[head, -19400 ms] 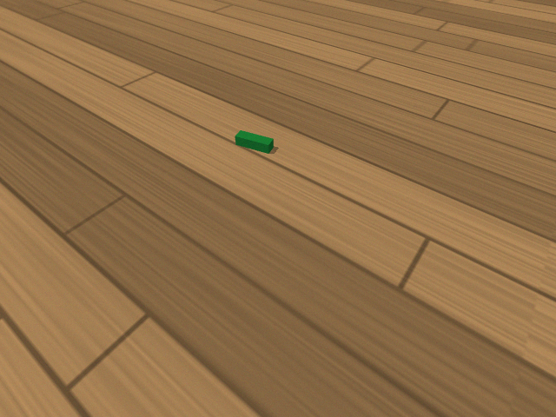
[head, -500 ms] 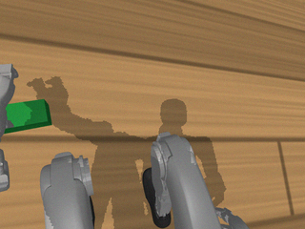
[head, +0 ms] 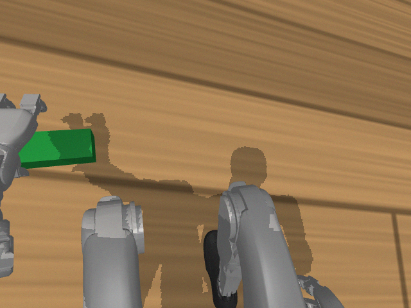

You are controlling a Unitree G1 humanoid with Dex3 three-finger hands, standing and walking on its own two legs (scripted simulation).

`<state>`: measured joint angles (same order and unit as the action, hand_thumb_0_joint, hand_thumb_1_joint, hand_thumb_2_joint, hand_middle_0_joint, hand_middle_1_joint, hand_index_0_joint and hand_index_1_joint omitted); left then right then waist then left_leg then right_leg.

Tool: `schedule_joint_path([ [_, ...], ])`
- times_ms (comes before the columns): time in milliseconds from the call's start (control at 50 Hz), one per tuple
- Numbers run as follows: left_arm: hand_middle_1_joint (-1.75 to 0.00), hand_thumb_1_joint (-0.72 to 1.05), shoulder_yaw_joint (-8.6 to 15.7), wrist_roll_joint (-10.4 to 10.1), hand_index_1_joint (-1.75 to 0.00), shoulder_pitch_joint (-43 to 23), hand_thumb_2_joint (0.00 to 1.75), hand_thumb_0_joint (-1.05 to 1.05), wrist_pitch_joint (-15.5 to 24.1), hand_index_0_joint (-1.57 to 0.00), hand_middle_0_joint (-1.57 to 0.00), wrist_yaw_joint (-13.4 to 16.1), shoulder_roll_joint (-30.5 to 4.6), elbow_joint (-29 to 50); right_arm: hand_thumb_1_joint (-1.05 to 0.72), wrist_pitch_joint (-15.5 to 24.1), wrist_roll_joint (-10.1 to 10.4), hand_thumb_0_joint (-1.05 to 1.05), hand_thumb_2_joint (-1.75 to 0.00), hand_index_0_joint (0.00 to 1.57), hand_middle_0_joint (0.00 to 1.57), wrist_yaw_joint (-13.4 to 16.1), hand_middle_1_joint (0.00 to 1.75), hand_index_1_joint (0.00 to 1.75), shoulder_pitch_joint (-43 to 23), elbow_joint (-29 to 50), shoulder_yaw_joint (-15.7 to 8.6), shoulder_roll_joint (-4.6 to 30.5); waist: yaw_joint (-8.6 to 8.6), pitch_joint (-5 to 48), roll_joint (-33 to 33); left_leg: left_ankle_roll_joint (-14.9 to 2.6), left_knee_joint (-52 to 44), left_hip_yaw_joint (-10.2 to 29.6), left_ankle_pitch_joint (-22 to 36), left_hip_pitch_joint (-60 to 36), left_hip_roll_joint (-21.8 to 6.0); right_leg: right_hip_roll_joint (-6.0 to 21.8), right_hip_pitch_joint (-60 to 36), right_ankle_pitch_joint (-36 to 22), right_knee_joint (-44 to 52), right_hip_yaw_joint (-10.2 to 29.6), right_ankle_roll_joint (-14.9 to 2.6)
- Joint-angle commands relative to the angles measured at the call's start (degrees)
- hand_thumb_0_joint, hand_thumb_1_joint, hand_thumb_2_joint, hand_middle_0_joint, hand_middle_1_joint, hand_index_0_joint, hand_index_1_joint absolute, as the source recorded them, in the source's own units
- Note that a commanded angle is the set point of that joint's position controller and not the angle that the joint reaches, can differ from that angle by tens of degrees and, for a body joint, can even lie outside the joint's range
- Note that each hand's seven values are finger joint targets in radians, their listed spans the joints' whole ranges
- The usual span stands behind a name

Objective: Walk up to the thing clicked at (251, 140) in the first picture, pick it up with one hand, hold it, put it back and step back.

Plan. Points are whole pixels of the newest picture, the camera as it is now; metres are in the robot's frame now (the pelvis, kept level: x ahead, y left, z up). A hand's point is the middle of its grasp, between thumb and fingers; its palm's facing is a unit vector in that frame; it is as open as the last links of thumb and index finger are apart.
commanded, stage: approach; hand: left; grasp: from above
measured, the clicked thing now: (42, 149) +0.46 +0.33 -0.29
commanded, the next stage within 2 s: rest palm in 0.12 s
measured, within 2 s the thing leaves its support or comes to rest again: neither
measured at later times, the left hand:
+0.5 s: hand (35, 156) +0.42 +0.31 -0.22, palm faces -0.50 -0.11 -0.86, open 14.0 cm
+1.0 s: hand (39, 150) +0.44 +0.32 -0.26, palm faces -0.47 -0.13 -0.87, open 14.1 cm
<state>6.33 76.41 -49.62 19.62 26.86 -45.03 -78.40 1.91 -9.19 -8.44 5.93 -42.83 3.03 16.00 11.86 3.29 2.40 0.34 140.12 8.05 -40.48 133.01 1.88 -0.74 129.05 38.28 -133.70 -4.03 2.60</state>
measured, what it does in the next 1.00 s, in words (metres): stands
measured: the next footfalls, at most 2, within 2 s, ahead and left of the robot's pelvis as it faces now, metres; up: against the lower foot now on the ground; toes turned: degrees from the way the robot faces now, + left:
none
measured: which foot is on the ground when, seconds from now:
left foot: down 0.00-1.00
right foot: down 0.00-1.00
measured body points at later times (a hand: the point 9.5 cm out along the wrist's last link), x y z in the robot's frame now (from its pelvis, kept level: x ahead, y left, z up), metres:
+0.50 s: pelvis +0.00 +0.00 -0.01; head +0.25 +0.09 +0.34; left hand +0.45 +0.32 -0.17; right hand +0.02 -0.27 -0.09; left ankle +0.07 +0.12 -0.29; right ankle +0.11 -0.13 -0.29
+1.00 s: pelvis +0.00 +0.00 -0.03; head +0.27 +0.10 +0.32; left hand +0.47 +0.32 -0.21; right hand +0.05 -0.26 -0.10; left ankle +0.07 +0.12 -0.29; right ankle +0.11 -0.13 -0.29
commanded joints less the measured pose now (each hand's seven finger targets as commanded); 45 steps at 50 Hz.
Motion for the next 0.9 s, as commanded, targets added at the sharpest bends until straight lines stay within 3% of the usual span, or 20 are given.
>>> schedule_joint_path([
  [0, -1.09, -0.54, 0.0, 0.0, -1.10, -27.9, 1.12, 0.00, -4.9, -0.07, -0.08, 3.7, -13.6, -0.8, -0.90, 0.9, 0.1, 0.00, -0.90, 0.20, 0.20, 0.9, 0.30, 0.30, 13.2, -1.6, -3.3, 15.4, 4.89, 32.3, -21.7, -1.58, -17.9, -3.7, 7.7, -31.6, -0.6, -1.4, -10.1, -9.0, 12.3, -6.2, -4.27],
  [60, -1.13, -0.52, -1.2, -0.9, -1.13, -24.4, 1.11, 0.00, -7.3, -0.08, -0.09, 1.3, -14.5, -7.9, -0.90, 1.4, 0.4, 0.00, -0.90, 0.20, 0.20, 1.0, 0.30, 0.30, 12.1, -0.6, -2.0, 15.7, 4.07, 30.7, -19.3, -2.04, -17.3, -4.1, 8.3, -28.6, -0.1, -1.3, -12.4, -9.6, 12.4, -5.9, -4.25],
  [120, -1.14, -0.51, -2.8, -2.5, -1.13, -21.4, 1.06, 0.00, -8.2, -0.09, -0.08, -2.6, -14.1, -10.0, -0.91, 1.7, 0.7, 0.00, -0.90, 0.20, 0.20, 0.9, 0.30, 0.30, 11.1, 0.7, -0.9, 15.9, 4.73, 29.8, -16.7, -2.50, -16.2, -4.5, 9.7, -26.5, 0.2, -1.6, -15.6, -11.1, 12.6, -5.5, -4.17],
  [200, -1.16, -0.48, 1.2, -4.3, -1.14, -15.2, 1.06, 0.00, -6.3, -0.11, -0.09, -5.7, -19.7, -7.6, -0.91, 1.0, 0.4, 0.00, -0.90, 0.20, 0.20, 0.7, 0.30, 0.30, 10.6, 3.1, -0.8, 16.4, 2.12, 33.0, -16.5, -2.01, -16.4, -4.2, 11.8, -26.6, 0.1, -1.7, -20.4, -12.5, 11.9, -5.5, -4.18],
  [220, -1.11, -0.50, 1.2, -4.6, -1.08, -16.3, 0.98, 0.00, -5.2, -0.09, -0.06, -5.9, -19.2, -5.0, -0.90, 0.8, 0.2, 0.00, -0.90, 0.20, 0.20, 0.6, 0.30, 0.30, 10.3, 3.9, -0.6, 16.3, 2.69, 33.5, -16.8, -1.98, -16.0, -4.1, 12.0, -26.7, 0.1, -1.8, -20.5, -12.6, 12.0, -5.6, -4.14],
  [260, -1.07, -0.52, 3.6, -4.3, -1.05, -19.3, 0.97, 0.00, -2.7, -0.07, -0.06, -4.9, -22.4, 0.0, -0.90, 0.4, -0.1, 0.00, -0.90, 0.20, 0.20, 0.5, 0.30, 0.30, 11.5, 4.0, -0.1, 16.4, 3.13, 35.9, -18.5, -1.80, -14.9, -4.4, 14.3, -27.8, -0.1, -2.0, -23.0, -14.6, 11.8, -5.7, -4.13],
  [280, -1.06, -0.53, 2.1, -4.3, -1.05, -19.8, 0.97, 0.00, -1.6, -0.07, -0.06, -4.4, -20.1, -0.3, -0.90, 0.4, -0.1, 0.00, -0.90, 0.20, 0.20, 0.3, 0.30, 0.30, 11.5, 3.5, 0.4, 15.8, 3.42, 34.4, -18.3, -1.69, -14.2, -4.2, 13.0, -27.3, -0.2, -2.2, -21.4, -13.3, 11.5, -5.8, -4.40],
  [320, -1.04, -0.54, 4.0, -4.1, -1.03, -20.4, 0.99, 0.00, 1.0, -0.06, -0.06, -2.0, -21.5, -0.1, -0.90, 0.4, -0.6, 0.00, -0.90, 0.20, 0.20, 0.5, 0.30, 0.30, 11.6, 2.9, 0.7, 16.6, 4.30, 32.8, -18.7, -1.63, -13.2, -4.1, 11.8, -27.4, -0.3, -2.4, -19.8, -11.7, 11.9, -6.4, -4.42],
  [420, -1.01, -0.54, 4.6, -0.1, -1.01, -21.8, 1.01, 0.00, 4.5, -0.05, -0.06, 5.0, -23.5, -3.3, -0.89, 1.1, -2.7, 0.00, -0.90, 0.20, 0.20, 0.5, 0.30, 0.30, 10.9, 1.3, 1.7, 16.8, 5.07, 32.1, -21.2, -1.42, -12.3, -3.8, 8.5, -28.3, -0.9, -2.9, -17.0, -9.4, 10.2, -6.8, -4.34],
  [480, -1.01, -0.53, 3.2, 1.9, -1.01, -21.9, 1.00, 0.00, 4.0, -0.06, -0.06, 8.4, -22.5, -6.5, -0.89, 2.6, -4.4, 0.00, -0.90, 0.20, 0.20, 0.0, 0.30, 0.30, 11.1, 0.3, 2.1, 17.3, 6.81, 31.3, -22.5, -1.19, -11.2, -3.7, 8.8, -29.7, -1.2, -3.1, -15.8, -9.9, 9.1, -7.4, -4.08],
  [500, -1.00, -0.53, 4.3, 1.8, -1.01, -21.8, 1.01, 0.00, 3.5, -0.06, -0.06, 9.6, -23.2, -6.5, -0.89, 2.9, -4.6, 0.00, -0.90, 0.20, 0.20, 0.0, 0.30, 0.30, 11.2, -0.1, 2.1, 17.6, 6.40, 31.6, -22.9, -1.18, -11.2, -3.6, 9.6, -30.1, -1.2, -3.2, -15.5, -10.5, 9.2, -7.7, -3.92],
  [580, -1.01, -0.52, 3.5, 2.9, -1.02, -21.0, 1.03, 0.00, 0.1, -0.06, -0.06, 12.5, -22.9, -11.4, -0.89, 4.6, -5.8, 0.00, -0.90, 0.20, 0.20, -1.0, 0.30, 0.30, 10.9, -1.1, 2.7, 18.1, 6.93, 29.9, -24.2, -0.89, -11.4, -3.0, 10.5, -29.4, -1.3, -3.5, -13.8, -11.5, 7.6, -9.0, -3.96],
  [620, -1.02, -0.52, 2.7, 2.6, -1.03, -21.7, 1.03, 0.00, -1.5, -0.06, -0.06, 12.7, -22.4, -13.5, -0.89, 5.6, -6.1, 0.00, -0.90, 0.20, 0.20, -1.7, 0.30, 0.30, 10.2, -0.3, 3.3, 18.5, 7.70, 28.7, -24.9, -0.98, -11.0, -2.6, 10.1, -28.8, -1.4, -3.6, -13.6, -11.7, 7.0, -9.3, -4.04],
  [660, -1.03, -0.51, 3.7, 2.5, -1.03, -22.6, 1.02, 0.00, -2.8, -0.06, -0.06, 12.7, -24.9, -13.2, -0.89, 6.4, -5.9, 0.00, -0.90, 0.20, 0.20, -2.1, 0.30, 0.30, 9.6, 0.3, 3.5, 19.1, 7.54, 27.9, -24.1, -1.28, -10.4, -2.6, 9.6, -26.7, -1.3, -3.5, -13.9, -11.9, 6.9, -9.3, -3.99],
  [680, -1.02, -0.51, 2.4, 2.0, -1.02, -20.3, 0.99, 0.00, -3.7, -0.06, -0.06, 12.3, -23.0, -15.6, -0.89, 6.6, -5.8, 0.00, -0.90, 0.20, 0.20, -2.4, 0.30, 0.30, 9.6, 0.0, 3.7, 19.0, 7.07, 27.4, -24.1, -1.09, -10.9, -2.6, 9.8, -26.8, -1.3, -3.5, -14.0, -12.0, 6.8, -9.1, -4.14],
  [720, -1.03, -0.51, 5.1, 1.7, -1.02, -20.8, 0.99, 0.00, -4.5, -0.07, -0.06, 12.0, -26.2, -14.2, -0.89, 7.4, -5.9, 0.00, -0.90, 0.20, 0.20, -2.9, 0.30, 0.30, 9.5, 1.0, 3.3, 20.1, 7.49, 28.3, -24.5, -1.13, -10.3, -2.3, 10.9, -27.3, -1.5, -3.5, -15.4, -13.3, 6.3, -9.2, -3.96],
  [780, -1.02, -0.52, 5.3, 0.1, -1.02, -18.1, 0.99, 0.00, -5.8, -0.06, -0.06, 10.5, -25.0, -14.9, -0.89, 7.8, -5.8, 0.00, -0.90, 0.20, 0.20, -3.4, 0.30, 0.30, 9.3, 1.8, 3.3, 19.8, 6.73, 28.8, -24.0, -1.08, -10.6, -2.3, 12.6, -27.0, -1.4, -3.5, -16.8, -14.6, 6.4, -9.4, -3.81],
  [820, -1.01, -0.54, 4.1, -0.9, -1.01, -19.2, 0.99, 0.00, -5.8, -0.06, -0.06, 9.0, -23.7, -13.9, -0.90, 8.0, -5.7, 0.00, -0.90, 0.20, 0.20, -3.7, 0.30, 0.30, 9.0, 2.1, 3.4, 19.4, 7.81, 28.7, -23.7, -1.23, -9.7, -2.2, 12.4, -26.5, -1.6, -3.6, -17.7, -14.7, 6.7, -9.2, -3.79],
  [840, -1.02, -0.54, 5.5, -1.3, -1.02, -19.4, 0.99, 0.00, -5.7, -0.06, -0.06, 8.5, -25.2, -13.8, -0.90, 8.1, -5.7, 0.00, -0.90, 0.20, 0.20, -3.8, 0.30, 0.30, 10.0, 1.5, 3.3, 19.9, 8.47, 28.2, -23.4, -1.32, -9.4, -1.9, 12.7, -26.4, -1.7, -3.3, -17.6, -15.2, 6.5, -9.3, -3.63],
  [880, -1.01, -0.55, 5.2, -2.1, -1.01, -18.3, 1.00, 0.00, -5.4, -0.05, -0.06, 7.5, -24.8, -12.4, -0.90, 8.1, -5.5, 0.00, -0.90, 0.20, 0.20, -3.9, 0.30, 0.30, 10.4, 2.0, 3.5, 20.1, 8.13, 29.0, -24.1, -0.96, -9.6, -1.6, 15.1, -28.2, -1.7, -3.2, -18.8, -16.7, 6.4, -9.5, -3.49],
])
